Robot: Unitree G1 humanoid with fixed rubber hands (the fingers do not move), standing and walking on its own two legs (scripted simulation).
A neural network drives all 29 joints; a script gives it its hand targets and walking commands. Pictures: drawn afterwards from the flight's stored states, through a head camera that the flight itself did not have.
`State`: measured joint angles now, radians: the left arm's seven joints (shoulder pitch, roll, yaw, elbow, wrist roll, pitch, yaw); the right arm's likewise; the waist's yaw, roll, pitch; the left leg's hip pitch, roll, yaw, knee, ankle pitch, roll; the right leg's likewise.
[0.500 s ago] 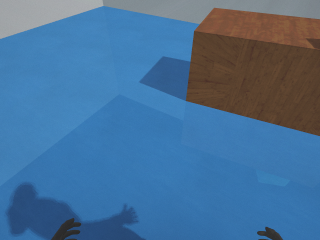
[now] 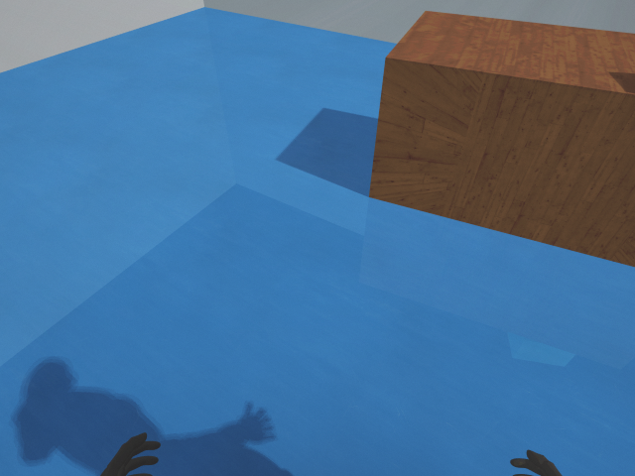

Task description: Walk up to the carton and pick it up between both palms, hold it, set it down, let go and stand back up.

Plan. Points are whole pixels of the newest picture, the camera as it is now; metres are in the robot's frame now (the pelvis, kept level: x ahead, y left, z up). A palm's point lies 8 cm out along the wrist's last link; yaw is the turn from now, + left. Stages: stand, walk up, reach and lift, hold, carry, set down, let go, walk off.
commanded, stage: stand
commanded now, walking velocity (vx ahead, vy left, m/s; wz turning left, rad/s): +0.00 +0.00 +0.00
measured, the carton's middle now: out of the picture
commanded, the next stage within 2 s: walk up in 0.68 s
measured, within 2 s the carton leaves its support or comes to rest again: neither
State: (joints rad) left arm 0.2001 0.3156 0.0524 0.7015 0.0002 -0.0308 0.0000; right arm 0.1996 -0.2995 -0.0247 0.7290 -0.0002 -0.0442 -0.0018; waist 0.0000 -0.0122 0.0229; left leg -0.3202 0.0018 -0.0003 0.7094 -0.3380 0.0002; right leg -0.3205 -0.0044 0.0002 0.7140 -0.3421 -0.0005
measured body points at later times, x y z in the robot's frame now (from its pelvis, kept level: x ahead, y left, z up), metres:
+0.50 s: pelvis +0.00 +0.00 +0.00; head -0.01 +0.00 +0.45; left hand +0.15 +0.28 -0.09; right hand +0.14 -0.27 -0.09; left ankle +0.03 +0.12 -0.72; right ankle +0.03 -0.12 -0.72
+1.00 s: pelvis +0.00 -0.01 +0.00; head +0.00 +0.00 +0.45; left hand +0.16 +0.29 -0.09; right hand +0.13 -0.32 -0.08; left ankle +0.03 +0.12 -0.72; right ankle +0.04 -0.14 -0.69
